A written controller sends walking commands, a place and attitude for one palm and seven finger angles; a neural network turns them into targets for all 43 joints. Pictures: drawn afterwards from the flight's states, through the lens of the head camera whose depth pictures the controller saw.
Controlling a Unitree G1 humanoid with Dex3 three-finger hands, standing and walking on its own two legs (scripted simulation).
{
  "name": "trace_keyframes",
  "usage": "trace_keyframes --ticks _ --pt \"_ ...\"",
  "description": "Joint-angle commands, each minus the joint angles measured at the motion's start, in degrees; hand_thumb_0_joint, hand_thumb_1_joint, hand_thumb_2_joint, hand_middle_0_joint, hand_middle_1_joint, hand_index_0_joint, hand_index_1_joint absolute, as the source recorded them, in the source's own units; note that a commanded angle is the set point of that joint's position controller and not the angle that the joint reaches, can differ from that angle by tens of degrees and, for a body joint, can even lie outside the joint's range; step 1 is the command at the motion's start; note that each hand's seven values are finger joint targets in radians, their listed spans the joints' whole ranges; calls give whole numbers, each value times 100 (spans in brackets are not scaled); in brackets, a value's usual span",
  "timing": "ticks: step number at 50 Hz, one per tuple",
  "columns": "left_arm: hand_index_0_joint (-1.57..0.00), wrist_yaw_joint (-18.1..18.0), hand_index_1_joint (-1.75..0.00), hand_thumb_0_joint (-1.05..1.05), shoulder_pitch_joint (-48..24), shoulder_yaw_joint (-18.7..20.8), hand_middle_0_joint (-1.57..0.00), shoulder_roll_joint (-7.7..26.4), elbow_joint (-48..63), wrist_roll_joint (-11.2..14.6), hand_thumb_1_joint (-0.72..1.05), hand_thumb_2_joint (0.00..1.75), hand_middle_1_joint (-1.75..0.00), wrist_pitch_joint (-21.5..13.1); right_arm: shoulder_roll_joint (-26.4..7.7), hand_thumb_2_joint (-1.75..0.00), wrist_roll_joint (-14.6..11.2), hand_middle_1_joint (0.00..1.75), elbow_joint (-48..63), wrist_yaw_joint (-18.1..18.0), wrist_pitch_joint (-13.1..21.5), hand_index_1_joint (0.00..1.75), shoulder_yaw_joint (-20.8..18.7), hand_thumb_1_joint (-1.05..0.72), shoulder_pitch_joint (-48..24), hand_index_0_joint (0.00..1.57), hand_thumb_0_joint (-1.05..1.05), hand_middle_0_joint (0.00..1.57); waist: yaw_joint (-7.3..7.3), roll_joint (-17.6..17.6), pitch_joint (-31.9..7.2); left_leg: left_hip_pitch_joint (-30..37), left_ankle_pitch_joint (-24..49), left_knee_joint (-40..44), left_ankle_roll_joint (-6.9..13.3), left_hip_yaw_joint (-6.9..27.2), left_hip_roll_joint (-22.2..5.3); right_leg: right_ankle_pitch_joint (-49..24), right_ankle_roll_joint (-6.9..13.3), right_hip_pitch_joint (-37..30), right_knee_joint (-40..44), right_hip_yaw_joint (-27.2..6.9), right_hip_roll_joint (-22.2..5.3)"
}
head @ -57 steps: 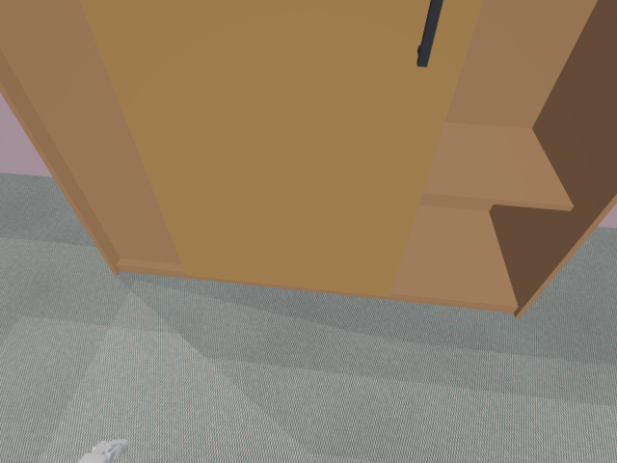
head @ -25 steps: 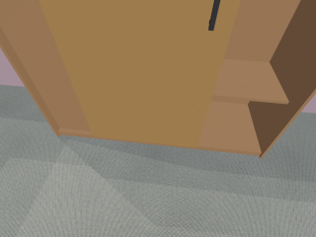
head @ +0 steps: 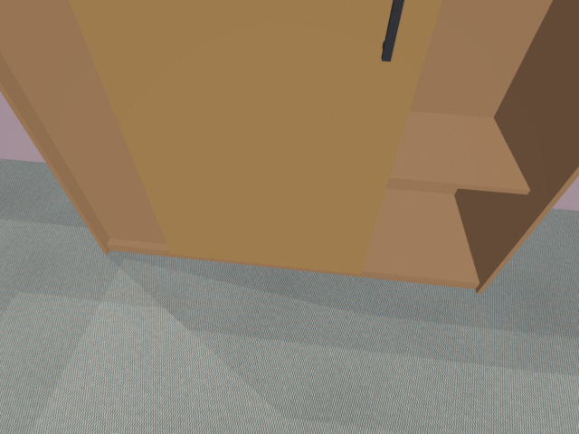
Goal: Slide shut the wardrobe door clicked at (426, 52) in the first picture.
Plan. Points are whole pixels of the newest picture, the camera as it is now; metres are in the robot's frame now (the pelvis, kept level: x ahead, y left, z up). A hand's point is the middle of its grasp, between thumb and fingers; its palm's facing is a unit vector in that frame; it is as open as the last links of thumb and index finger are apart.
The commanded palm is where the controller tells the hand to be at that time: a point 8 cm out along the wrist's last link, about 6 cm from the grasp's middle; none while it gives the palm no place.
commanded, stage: look at it before walking up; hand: left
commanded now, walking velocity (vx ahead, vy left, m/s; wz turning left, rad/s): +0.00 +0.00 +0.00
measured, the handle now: (396, 3) +0.82 -0.15 +0.26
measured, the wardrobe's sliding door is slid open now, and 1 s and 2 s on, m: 0.47 0.47 0.47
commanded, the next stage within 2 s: take the last steps up to it in 0.32 s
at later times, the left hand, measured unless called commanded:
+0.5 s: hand out of the picture +0.07 +0.24 -0.15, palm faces -0.02 -0.94 -0.34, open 7.4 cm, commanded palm none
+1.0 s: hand out of the picture +0.08 +0.06 -0.17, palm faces -0.05 -0.98 -0.18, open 7.4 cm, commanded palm none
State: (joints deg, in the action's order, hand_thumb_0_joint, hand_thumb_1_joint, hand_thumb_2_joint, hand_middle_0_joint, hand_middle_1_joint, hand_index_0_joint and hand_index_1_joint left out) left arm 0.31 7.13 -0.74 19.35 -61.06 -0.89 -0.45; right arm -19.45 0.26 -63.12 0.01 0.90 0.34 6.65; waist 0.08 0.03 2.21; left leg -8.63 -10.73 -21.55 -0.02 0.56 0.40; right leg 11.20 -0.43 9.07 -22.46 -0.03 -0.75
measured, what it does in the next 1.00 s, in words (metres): steps to the right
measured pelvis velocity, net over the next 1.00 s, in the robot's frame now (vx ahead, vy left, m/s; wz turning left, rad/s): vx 0.10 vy -0.11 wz -0.11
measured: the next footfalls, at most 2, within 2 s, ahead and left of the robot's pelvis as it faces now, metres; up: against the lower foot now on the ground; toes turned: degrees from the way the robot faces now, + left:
left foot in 1.38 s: +0.38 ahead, -0.08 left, +0.00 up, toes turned +0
right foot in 1.80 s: +0.44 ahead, -0.35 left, +0.00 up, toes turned -14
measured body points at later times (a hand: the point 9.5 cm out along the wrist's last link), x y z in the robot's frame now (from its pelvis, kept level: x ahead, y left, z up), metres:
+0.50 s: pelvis +0.00 -0.01 +0.00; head +0.01 -0.01 +0.45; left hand +0.07 +0.29 -0.13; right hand +0.08 -0.30 -0.13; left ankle +0.01 +0.12 -0.75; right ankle +0.01 -0.12 -0.75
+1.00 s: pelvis +0.10 -0.11 +0.00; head +0.10 -0.12 +0.45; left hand +0.08 +0.11 -0.15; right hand +0.09 -0.36 -0.16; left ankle +0.11 +0.03 -0.65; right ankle +0.07 -0.15 -0.75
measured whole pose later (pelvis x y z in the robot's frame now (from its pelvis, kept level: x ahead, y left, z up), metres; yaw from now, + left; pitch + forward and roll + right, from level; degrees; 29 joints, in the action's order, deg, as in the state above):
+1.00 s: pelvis +0.10 -0.11 +0.00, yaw -6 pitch -1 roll +1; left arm 0.1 22.6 1.3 7.6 -61.9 -1.4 -2.6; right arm -12.3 1.5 -62.9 -0.1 -0.4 -3.2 14.7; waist 0.6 0.6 1.3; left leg -30.1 -16.1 -66.0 -0.9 -4.4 -6.4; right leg 15.1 6.6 7.7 -23.1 5.5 3.9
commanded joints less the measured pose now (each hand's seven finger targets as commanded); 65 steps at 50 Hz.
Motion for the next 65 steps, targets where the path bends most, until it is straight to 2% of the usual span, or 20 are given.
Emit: trace_keyframes --ticks 1,22,24,25,27,29,31,33,35,37,38,39,40,41,42,44,46,51,61,65 --pt "-20 -101 -30 0 -219 275 -20 1195 332 24 90 90 -30 -114 -1201 -90 15 30 336 -70 124 30 -251 -90 -243 20 0 20 -16 18 -468 98 655 400 142 595 -690 -555 190 -121 402 -561 -608" --pt "-20 -91 -30 0 -184 279 -20 1216 252 23 90 90 -30 -101 -1221 -90 8 30 296 -81 122 30 -230 -90 -234 20 0 20 -11 19 -405 167 543 533 128 611 -693 -442 181 -142 523 -583 -588" --pt "-20 -114 -30 0 235 114 -20 440 44 41 90 90 -30 22 -453 -90 53 30 123 -64 18 30 -47 -90 112 20 0 20 -23 -18 -434 218 -100 487 1 468 -717 237 48 -29 478 -508 -504" --pt "-20 -94 -30 0 338 126 -20 435 33 21 90 90 -30 70 -477 -90 76 30 113 -60 -25 30 -69 -90 225 20 0 20 -27 7 -287 166 -726 507 14 494 -729 792 62 176 382 -516 -415" --pt "-20 -19 -30 0 408 183 -20 454 89 -15 90 90 -30 128 -654 -90 117 30 140 -56 -81 30 -153 -90 319 20 0 20 -62 202 119 -76 -2091 788 134 713 -922 1560 92 694 64 -381 -190" --pt "-20 55 -30 0 459 232 -20 385 220 -49 90 90 -30 130 -894 -90 126 30 211 -75 -85 30 -289 -90 524 20 0 20 -151 648 331 -19 -2874 1151 472 1359 -1465 1463 64 1289 -925 15 114" --pt "-20 135 -30 0 267 315 -20 275 481 -67 90 90 -30 152 -1076 -90 133 30 286 -123 -30 30 -430 -90 787 20 0 20 -281 782 569 185 -2513 1393 955 1879 -2087 1540 77 2042 -2093 23 -8" --pt "-20 202 -30 0 151 375 -20 225 640 -67 90 90 -30 104 -969 -90 137 30 253 -158 54 30 -471 -90 1010 20 0 20 -327 638 469 529 -1706 1198 1041 1698 -2213 1642 84 2386 -2265 -124 -241" --pt "-20 247 -30 0 339 419 -20 28 691 -48 90 90 -30 56 -850 -90 156 30 329 -179 105 30 -496 -90 887 20 0 20 -197 797 328 418 -866 893 876 1144 -2079 1523 60 1977 -1865 -24 -337" --pt "-20 274 -30 0 962 443 -20 -135 493 -32 90 90 -30 22 -710 -90 145 30 361 -182 115 30 -491 -90 642 20 0 20 87 835 58 -242 -527 247 558 378 -1711 852 46 689 -985 360 -135" --pt "-20 256 -30 0 1487 484 -20 -63 314 -45 90 90 -30 -2 -597 -90 140 30 359 -174 102 30 -489 -90 611 20 0 20 331 444 -95 -834 -803 -545 328 33 -1377 356 95 -252 -432 494 61" --pt "-20 180 -30 0 2118 590 -20 322 116 -91 90 90 -30 -73 -221 -90 85 30 439 -141 96 30 -417 -90 641 20 0 20 580 -752 -275 -1977 -1661 -1960 28 -609 -807 1018 309 -1338 252 -467 -626" --pt "-20 64 -30 0 2590 694 -20 863 6 -79 90 90 -30 -123 223 -90 53 30 743 -85 109 30 -293 -90 344 20 0 20 778 -2363 -163 -3185 -2686 -3732 -138 -852 -205 1783 847 -1382 1228 -2923 -1966" --pt "-20 -29 -30 0 2651 654 -20 700 -6 4 90 90 -30 -126 21 -90 86 30 811 -64 109 30 -355 -90 138 20 0 20 764 -1677 -9 -3260 -2267 -4311 7 -233 -490 2099 1125 -1006 1416 -3068 -2045" --pt "-20 -48 -30 0 2263 610 -20 428 40 -4 90 90 -30 -164 -2 -90 77 30 742 -38 109 30 -391 -90 131 20 0 20 554 -1423 324 -3191 -1638 -4530 70 -93 -681 2338 1129 -484 1537 -2733 -1776" --pt "-20 -87 -30 0 1709 503 -20 42 173 -30 90 90 -30 -206 193 -90 126 30 557 -6 95 30 -407 -90 306 20 0 20 205 -376 405 -2901 -1049 -4665 -26 -185 -880 1693 1146 -54 1354 -2062 -1565" --pt "-20 -99 -30 0 1682 430 -20 -205 163 -36 90 90 -30 -276 383 -90 153 30 426 4 34 30 -411 -90 553 20 0 20 32 -125 326 -2693 -583 -4638 -96 -290 -859 751 1081 81 1317 -1415 -1278" --pt "-20 -146 -30 0 2140 357 -20 -496 -75 -34 90 90 -30 -370 533 -90 147 30 429 -8 -9 30 -455 -90 570 20 0 20 0 -361 222 -3160 -103 -4513 -169 -349 -783 -843 891 -550 1189 -850 -975" --pt "-20 -331 -30 0 2945 284 -20 -780 -539 -92 90 90 -30 -388 846 -90 106 30 800 -15 85 30 -379 -90 -606 20 0 20 272 -225 532 -3375 -516 -2887 38 -745 -559 -4065 792 -1545 642 -796 -982" --pt "-20 -293 -30 0 2649 344 -20 -529 -487 -51 90 90 -30 -420 810 -90 67 30 534 -130 156 30 -392 -90 319 20 0 20 -243 -503 126 -1457 -460 -1855 414 -1333 130 -6541 589 -1187 -414 -266 -663"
